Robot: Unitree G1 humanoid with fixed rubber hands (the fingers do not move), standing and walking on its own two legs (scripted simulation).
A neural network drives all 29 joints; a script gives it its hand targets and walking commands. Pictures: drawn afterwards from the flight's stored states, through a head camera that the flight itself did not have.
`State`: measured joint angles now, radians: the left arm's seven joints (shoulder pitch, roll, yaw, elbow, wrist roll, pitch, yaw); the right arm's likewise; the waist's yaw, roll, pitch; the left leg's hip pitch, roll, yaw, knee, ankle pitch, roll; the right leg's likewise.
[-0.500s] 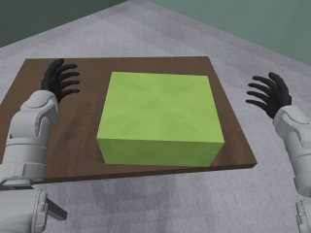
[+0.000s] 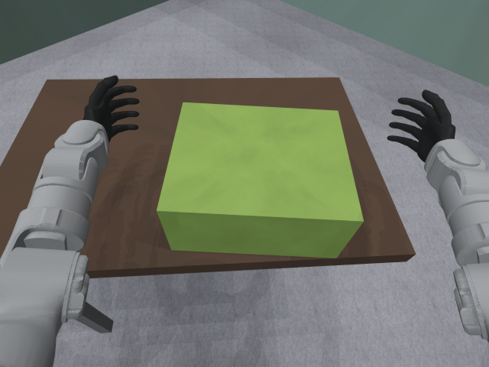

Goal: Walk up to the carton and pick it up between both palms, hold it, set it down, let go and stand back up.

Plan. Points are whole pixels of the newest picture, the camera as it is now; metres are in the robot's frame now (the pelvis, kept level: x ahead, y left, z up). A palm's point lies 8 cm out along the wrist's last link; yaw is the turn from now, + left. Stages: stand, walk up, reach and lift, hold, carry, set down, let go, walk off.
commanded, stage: reach and lift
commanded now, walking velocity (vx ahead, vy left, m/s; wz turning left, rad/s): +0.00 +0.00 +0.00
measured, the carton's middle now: (257, 178) +0.46 -0.01 +0.00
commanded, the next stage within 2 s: none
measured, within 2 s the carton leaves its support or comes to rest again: neither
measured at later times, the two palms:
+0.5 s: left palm (117, 158) +0.43 +0.24 +0.08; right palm (405, 169) +0.43 -0.26 +0.08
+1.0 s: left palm (141, 165) +0.42 +0.20 +0.07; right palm (379, 176) +0.42 -0.21 +0.07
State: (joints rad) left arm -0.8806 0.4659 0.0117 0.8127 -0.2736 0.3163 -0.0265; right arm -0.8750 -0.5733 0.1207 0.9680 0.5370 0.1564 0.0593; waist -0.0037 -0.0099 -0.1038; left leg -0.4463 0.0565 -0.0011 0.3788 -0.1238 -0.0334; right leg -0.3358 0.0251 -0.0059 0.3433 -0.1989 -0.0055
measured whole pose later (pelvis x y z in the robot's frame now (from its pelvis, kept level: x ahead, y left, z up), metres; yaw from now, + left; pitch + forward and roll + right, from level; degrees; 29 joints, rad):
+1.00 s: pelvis -0.03 +0.01 -0.02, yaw -2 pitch +23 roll -2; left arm -1.01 0.28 -0.11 1.29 -0.32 -0.19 0.07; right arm -0.98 -0.38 0.15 1.31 0.47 -0.18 0.03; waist 0.03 0.00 -0.26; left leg -0.83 0.07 0.00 0.57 -0.14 -0.03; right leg -0.74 0.04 0.00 0.55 -0.22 0.00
